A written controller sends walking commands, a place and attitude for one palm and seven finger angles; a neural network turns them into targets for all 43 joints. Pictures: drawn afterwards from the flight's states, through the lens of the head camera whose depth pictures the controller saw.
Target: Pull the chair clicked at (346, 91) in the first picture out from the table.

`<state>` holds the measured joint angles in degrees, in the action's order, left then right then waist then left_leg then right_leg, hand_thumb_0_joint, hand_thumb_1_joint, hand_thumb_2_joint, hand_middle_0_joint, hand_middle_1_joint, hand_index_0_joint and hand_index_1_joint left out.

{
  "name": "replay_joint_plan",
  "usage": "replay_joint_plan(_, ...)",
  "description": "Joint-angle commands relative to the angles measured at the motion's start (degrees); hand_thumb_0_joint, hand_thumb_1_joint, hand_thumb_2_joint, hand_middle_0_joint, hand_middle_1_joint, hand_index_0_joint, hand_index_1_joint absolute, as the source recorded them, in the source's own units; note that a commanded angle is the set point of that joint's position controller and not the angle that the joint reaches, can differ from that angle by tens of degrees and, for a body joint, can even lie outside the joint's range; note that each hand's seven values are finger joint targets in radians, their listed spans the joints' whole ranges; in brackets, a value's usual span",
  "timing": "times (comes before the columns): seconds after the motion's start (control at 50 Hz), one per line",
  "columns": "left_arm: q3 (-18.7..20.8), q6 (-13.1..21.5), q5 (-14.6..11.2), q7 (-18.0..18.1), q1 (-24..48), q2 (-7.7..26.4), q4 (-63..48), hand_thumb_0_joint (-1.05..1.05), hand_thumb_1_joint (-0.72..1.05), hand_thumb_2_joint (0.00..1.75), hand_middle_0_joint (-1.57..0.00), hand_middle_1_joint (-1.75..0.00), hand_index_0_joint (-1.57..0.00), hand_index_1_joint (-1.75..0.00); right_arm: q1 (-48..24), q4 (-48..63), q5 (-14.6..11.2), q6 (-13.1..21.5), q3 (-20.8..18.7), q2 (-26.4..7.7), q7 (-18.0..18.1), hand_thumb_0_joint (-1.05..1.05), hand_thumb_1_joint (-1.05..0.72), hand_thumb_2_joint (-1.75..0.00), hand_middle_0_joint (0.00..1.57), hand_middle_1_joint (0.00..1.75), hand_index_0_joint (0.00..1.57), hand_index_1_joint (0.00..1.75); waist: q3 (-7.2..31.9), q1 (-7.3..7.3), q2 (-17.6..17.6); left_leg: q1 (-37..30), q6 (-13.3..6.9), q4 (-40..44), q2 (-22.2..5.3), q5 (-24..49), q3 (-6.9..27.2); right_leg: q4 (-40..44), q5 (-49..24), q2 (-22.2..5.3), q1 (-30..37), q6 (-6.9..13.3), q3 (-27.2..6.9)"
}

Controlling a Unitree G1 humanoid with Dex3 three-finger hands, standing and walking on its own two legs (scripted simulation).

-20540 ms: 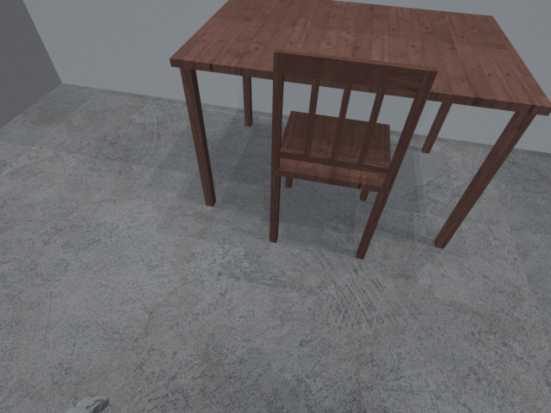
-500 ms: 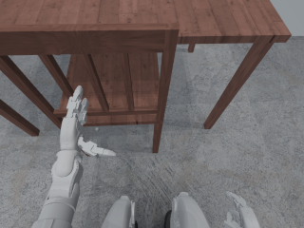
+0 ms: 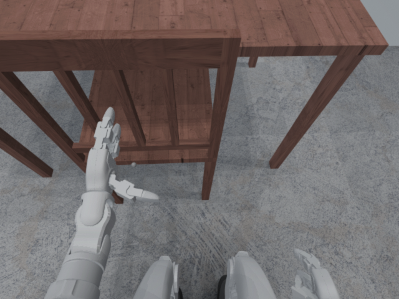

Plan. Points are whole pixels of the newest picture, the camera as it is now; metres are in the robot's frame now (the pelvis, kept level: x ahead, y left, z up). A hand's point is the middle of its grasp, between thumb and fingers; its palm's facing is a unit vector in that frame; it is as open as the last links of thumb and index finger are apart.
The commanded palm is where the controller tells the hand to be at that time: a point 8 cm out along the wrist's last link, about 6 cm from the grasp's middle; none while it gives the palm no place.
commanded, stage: push the fingers through the gap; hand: left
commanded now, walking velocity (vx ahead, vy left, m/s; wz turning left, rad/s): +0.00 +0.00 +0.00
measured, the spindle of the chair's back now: (130, 113) +0.50 +0.17 +0.01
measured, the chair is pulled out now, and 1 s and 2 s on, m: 0.00 -0.04 -0.04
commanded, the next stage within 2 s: hook a spindle and tug to test in 1.54 s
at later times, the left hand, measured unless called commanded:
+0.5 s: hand (139, 153) +0.39 +0.13 +0.02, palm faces +0.08 -1.00 -0.06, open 16.7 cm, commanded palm +0.38 +0.19 +0.02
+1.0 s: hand (140, 118) +0.47 +0.14 +0.03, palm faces +0.07 -1.00 -0.04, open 16.9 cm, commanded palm +0.43 +0.19 +0.02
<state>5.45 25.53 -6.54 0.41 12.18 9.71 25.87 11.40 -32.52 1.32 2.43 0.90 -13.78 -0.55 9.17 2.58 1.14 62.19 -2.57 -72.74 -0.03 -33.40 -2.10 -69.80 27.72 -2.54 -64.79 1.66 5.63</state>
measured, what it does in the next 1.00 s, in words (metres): stands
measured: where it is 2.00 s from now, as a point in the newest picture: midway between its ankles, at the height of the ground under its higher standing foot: outside the picture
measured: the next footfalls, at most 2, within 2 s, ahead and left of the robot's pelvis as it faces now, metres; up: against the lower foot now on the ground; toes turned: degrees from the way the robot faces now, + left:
none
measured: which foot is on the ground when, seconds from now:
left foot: down 0.00-1.00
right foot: down 0.00-1.00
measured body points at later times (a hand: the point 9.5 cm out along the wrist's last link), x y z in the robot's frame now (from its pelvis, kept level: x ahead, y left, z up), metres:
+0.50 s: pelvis -0.01 -0.01 -0.01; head +0.11 -0.01 +0.43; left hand +0.38 +0.19 +0.02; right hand +0.12 -0.26 -0.13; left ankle +0.01 +0.09 -0.63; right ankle +0.05 -0.11 -0.63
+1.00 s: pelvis -0.03 -0.01 -0.01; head +0.12 +0.00 +0.41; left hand +0.46 +0.19 +0.03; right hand +0.03 -0.27 -0.13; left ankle +0.01 +0.09 -0.62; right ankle +0.05 -0.11 -0.63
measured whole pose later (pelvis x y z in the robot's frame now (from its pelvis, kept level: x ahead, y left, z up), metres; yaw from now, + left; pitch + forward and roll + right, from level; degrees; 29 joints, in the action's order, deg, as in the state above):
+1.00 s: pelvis -0.03 -0.01 -0.01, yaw -1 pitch +26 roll -1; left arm 17.7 28.0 -4.8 -2.6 43.9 19.3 57.7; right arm 16.3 -36.4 2.2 2.5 1.5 -15.7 -0.7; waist 8.7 8.4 1.9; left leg 70.2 -2.3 -75.3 -1.0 -31.4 -2.0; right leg -71.4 25.0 -1.7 -72.6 2.5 5.8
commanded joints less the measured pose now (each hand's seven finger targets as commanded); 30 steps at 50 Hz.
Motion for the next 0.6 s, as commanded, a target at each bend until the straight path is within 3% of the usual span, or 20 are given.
replay_joint_plan(0.0, 0.9, 4.4, -0.3, -0.7, 13.0, 5.1, -12.9, 0.00, -0.50, 0.30, -0.06, -0.08, -0.06, -0.08, 2.0, 6.1, -0.4, 2.4, -3.8, -8.7, 0.6, 0.00, -0.90, -0.90, 0.20, 0.30, 0.20, 0.30, 24.1, 0.87, 1.1, -14.5, 2.4, 10.1, -0.4, 21.0, 5.9, 7.7, -14.0, 1.4, 16.3, 0.3, -3.6)
replay_joint_plan(0.06, 0.2, 4.5, 0.1, -0.3, 16.6, 4.7, -12.2, 0.00, -0.50, 0.30, -0.06, -0.08, -0.06, -0.08, 2.2, 5.4, -0.3, 2.3, -3.7, -8.8, 0.9, 0.00, -0.90, -0.90, 0.20, 0.30, 0.20, 0.30, 23.4, 1.85, 0.5, -14.3, 2.4, 9.8, -0.5, 20.9, 6.4, 7.3, -13.5, 1.4, 14.7, 0.2, -3.4)
replay_joint_plan(0.16, 1.6, 4.5, 0.9, 0.9, 21.0, 5.9, -8.4, 0.00, -0.50, 0.30, -0.06, -0.08, -0.06, -0.08, 2.2, 4.5, -0.2, 2.2, -3.5, -8.8, 0.9, 0.00, -0.90, -0.90, 0.20, 0.30, 0.20, 0.30, 22.2, 2.21, 0.9, -12.3, 2.2, 9.8, -0.2, 17.5, 6.1, 7.6, -10.9, 1.3, 13.9, 0.2, -3.7)
replay_joint_plan(0.22, 3.8, 4.7, 1.0, 1.4, 21.0, 7.5, -6.8, 0.00, -0.50, 0.30, -0.06, -0.08, -0.06, -0.08, 2.3, 4.7, -0.1, 2.0, -3.5, -8.7, 0.9, 0.00, -0.90, -0.90, 0.20, 0.30, 0.20, 0.30, 24.2, 1.29, 0.7, -11.7, 2.1, 9.7, 0.1, 17.9, 5.4, 7.6, -12.3, 1.4, 16.3, 0.3, -4.2)
replay_joint_plan(0.26, 4.0, 4.8, 1.1, 1.5, 22.8, 7.9, -6.2, 0.00, -0.50, 0.30, -0.06, -0.08, -0.06, -0.08, 2.8, 4.6, -0.1, 1.8, -3.4, -8.7, 0.9, 0.00, -0.90, -0.90, 0.20, 0.30, 0.20, 0.30, 24.8, 2.05, -0.2, -11.4, 1.9, 9.4, 0.1, 18.5, 5.1, 7.7, -13.5, 1.3, 17.0, 0.1, -4.4)
replay_joint_plan(0.32, 3.7, 5.4, 1.3, 1.3, 28.5, 8.4, -5.8, 0.00, -0.50, 0.30, -0.06, -0.08, -0.06, -0.08, 2.9, 3.7, -0.1, 2.0, -3.4, -8.6, 1.2, 0.00, -0.90, -0.90, 0.20, 0.30, 0.20, 0.30, 24.8, 2.97, 1.6, -10.6, 1.8, 9.0, 0.3, 16.3, 4.9, 8.1, -12.0, 1.3, 16.6, -0.1, -5.1)
replay_joint_plan(0.4, 4.2, 5.9, 1.0, 0.7, 34.0, 9.1, -2.0, 0.00, -0.50, 0.30, -0.06, -0.08, -0.06, -0.08, 3.2, 2.6, -0.2, 2.4, -3.2, -8.9, 1.7, 0.00, -0.90, -0.90, 0.20, 0.30, 0.20, 0.30, 23.5, 4.38, 0.1, -8.6, 1.4, 8.7, 0.4, 12.9, 4.9, 9.0, -9.0, 1.3, 15.7, -0.3, -5.5)
replay_joint_plan(0.46, 5.1, 6.4, 0.6, 0.3, 38.6, 10.3, 0.1, 0.00, -0.50, 0.30, -0.06, -0.08, -0.06, -0.08, 3.6, 1.8, -0.2, 3.0, -3.1, -9.1, 1.9, 0.00, -0.90, -0.90, 0.20, 0.30, 0.20, 0.30, 24.6, 4.97, 1.5, -7.9, 1.2, 8.3, 0.6, 11.1, 4.6, 9.6, -6.9, 1.2, 15.6, -0.3, -6.2)
replay_joint_plan(0.48, 7.0, 6.6, 0.8, 0.1, 38.4, 12.6, 1.5, 0.00, -0.50, 0.30, -0.06, -0.08, -0.06, -0.08, 3.9, 1.5, -0.2, 3.0, -3.1, -9.3, 2.0, 0.00, -0.90, -0.90, 0.20, 0.30, 0.20, 0.30, 24.5, 4.60, 0.7, -7.1, 1.2, 8.2, 0.6, 10.8, 4.5, 9.8, -6.6, 1.2, 16.2, -0.3, -6.6)
replay_joint_plan(0.54, 5.6, 6.8, 0.9, -0.5, 42.4, 11.6, 3.8, 0.00, -0.50, 0.30, -0.06, -0.08, -0.06, -0.08, 4.2, 1.3, -0.2, 3.4, -2.8, -9.2, 2.0, 0.00, -0.90, -0.90, 0.20, 0.30, 0.20, 0.30, 24.6, 5.27, 2.7, -6.6, 1.1, 8.2, 0.7, 9.7, 4.5, 9.9, -5.1, 1.3, 15.3, -0.2, -6.8)
replay_joint_plan(0.58, 7.6, 7.0, 0.8, -0.7, 44.4, 13.7, 5.8, 0.00, -0.50, 0.30, -0.06, -0.08, -0.06, -0.08, 4.6, 0.9, -0.2, 3.5, -2.9, -9.4, 2.0, 0.00, -0.90, -0.90, 0.20, 0.30, 0.20, 0.30, 25.0, 5.36, 1.9, -5.4, 1.0, 7.7, 0.8, 8.5, 4.1, 10.4, -3.7, 1.2, 15.7, -0.3, -7.4)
